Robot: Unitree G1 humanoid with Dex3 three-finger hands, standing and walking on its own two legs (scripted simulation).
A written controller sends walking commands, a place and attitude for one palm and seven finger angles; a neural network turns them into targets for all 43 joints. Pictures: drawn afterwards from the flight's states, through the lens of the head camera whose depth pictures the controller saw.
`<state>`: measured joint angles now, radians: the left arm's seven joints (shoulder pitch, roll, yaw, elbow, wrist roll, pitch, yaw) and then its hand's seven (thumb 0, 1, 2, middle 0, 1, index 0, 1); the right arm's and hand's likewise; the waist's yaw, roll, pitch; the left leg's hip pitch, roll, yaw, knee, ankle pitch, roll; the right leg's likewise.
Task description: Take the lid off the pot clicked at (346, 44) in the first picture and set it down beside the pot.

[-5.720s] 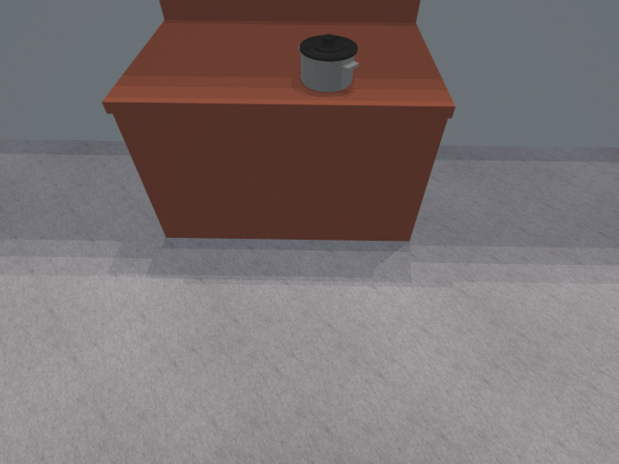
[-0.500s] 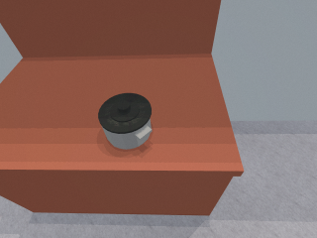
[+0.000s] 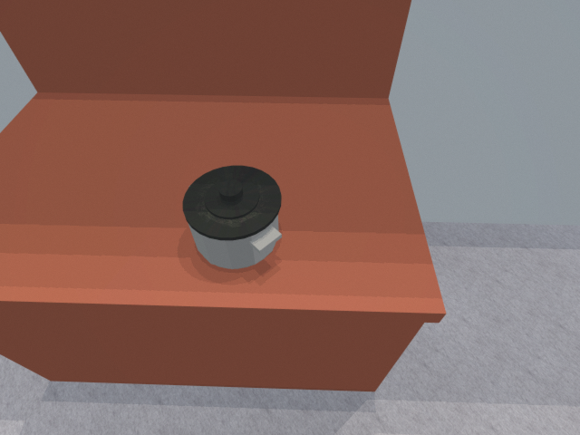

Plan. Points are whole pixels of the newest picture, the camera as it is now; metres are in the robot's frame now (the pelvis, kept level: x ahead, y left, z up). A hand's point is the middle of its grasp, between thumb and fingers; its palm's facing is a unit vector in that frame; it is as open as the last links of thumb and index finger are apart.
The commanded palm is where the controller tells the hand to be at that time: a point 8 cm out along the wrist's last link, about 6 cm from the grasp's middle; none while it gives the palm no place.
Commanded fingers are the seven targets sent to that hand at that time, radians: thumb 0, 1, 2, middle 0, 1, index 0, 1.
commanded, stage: look again from close up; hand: left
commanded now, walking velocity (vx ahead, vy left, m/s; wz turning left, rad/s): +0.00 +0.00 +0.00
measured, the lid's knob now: (230, 190) +0.50 +0.14 +0.02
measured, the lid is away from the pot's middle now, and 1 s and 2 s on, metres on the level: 0.00 0.00 0.00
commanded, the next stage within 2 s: lift the closed hand beside the body in 0.92 s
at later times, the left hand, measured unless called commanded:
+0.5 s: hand out of the picture -0.02 +0.18 -0.18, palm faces +0.02 -0.98 -0.18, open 7.3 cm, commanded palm none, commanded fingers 0.00 0.90 0.90 -0.20 -0.30 -0.20 -0.30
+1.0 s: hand out of the picture -0.03 +0.18 -0.18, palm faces +0.02 -0.99 -0.15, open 7.3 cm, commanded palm none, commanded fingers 0.00 0.90 0.90 -0.20 -0.30 -0.20 -0.30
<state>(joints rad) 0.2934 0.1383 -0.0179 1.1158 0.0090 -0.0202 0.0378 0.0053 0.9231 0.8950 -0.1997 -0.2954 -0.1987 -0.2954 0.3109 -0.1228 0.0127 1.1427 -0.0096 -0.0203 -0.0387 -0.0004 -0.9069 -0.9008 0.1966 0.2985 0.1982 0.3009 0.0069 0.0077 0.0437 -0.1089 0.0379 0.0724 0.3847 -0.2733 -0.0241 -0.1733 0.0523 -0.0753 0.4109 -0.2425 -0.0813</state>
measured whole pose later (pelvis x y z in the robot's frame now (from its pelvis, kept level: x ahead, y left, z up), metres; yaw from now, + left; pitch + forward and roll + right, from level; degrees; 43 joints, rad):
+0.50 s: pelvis +0.00 +0.02 +0.00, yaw +0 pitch +0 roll +1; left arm 0.31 0.13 -0.02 1.11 0.01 -0.02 0.04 0.01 0.92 0.90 -0.20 -0.30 -0.20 -0.30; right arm 0.32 -0.10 0.02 1.16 -0.01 -0.03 -0.04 0.00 -0.91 -0.90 0.20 0.30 0.20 0.30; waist 0.01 -0.01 0.04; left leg -0.11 0.01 0.09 0.39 -0.28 0.00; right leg -0.18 0.03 -0.06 0.43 -0.25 -0.06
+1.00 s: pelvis +0.00 +0.03 +0.00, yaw +0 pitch +0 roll +0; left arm 0.32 0.12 -0.02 1.12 0.01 -0.02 0.04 0.00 0.92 0.90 -0.20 -0.30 -0.20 -0.30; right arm 0.32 -0.09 0.02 1.16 0.00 -0.04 -0.04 0.00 -0.91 -0.90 0.20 0.30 0.20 0.30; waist 0.01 -0.02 0.04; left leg -0.11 0.00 0.09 0.39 -0.28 0.01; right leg -0.19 0.02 -0.06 0.43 -0.25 -0.05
